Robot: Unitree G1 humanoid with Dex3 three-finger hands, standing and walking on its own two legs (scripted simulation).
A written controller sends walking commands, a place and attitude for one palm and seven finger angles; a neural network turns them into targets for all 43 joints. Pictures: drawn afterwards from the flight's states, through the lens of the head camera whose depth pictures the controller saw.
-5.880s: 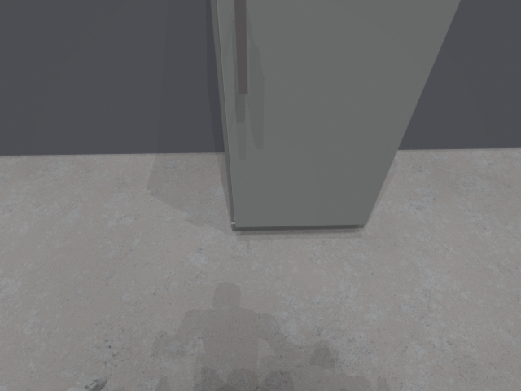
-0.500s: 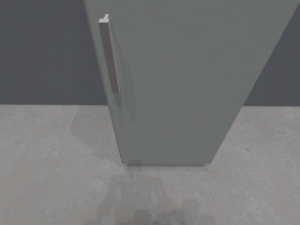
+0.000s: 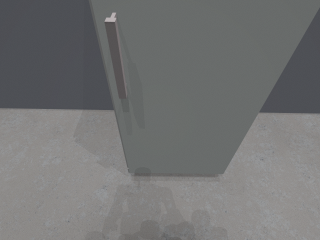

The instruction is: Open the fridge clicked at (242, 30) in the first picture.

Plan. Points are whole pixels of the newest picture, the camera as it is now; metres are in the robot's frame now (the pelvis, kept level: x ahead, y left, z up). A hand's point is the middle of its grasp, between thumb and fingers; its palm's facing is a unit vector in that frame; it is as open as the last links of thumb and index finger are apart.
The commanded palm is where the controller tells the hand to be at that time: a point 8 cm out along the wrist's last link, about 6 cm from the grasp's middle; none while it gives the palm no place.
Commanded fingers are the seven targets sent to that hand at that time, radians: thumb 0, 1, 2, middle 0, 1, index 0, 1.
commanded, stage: shuffle to correct the standing spot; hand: left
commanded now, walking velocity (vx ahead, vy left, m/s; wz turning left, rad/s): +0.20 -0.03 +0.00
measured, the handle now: (119, 60) +0.58 +0.17 +0.15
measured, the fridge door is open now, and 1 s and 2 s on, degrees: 0 0 0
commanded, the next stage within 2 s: come to a stop and stand still in 0.40 s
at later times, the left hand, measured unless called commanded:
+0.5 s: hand out of the picture +0.10 +0.17 -0.18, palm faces +0.03 -0.98 -0.19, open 7.3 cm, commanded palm none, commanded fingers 0.00 0.90 0.90 -0.20 -0.30 -0.20 -0.30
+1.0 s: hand out of the picture +0.12 +0.16 -0.21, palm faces +0.16 -0.97 -0.16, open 7.4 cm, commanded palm none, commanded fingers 0.00 0.90 0.90 -0.20 -0.30 -0.20 -0.30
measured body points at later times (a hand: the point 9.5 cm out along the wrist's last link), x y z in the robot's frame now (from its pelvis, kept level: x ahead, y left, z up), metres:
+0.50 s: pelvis +0.10 +0.00 -0.01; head +0.13 -0.01 +0.43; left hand +0.10 +0.22 -0.17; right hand +0.01 -0.19 -0.17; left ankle -0.01 +0.13 -0.74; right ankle +0.10 -0.09 -0.73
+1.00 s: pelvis +0.15 -0.01 -0.02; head +0.17 +0.02 +0.43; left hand +0.11 +0.21 -0.19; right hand +0.28 -0.23 -0.15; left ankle +0.19 +0.09 -0.75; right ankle +0.12 -0.09 -0.74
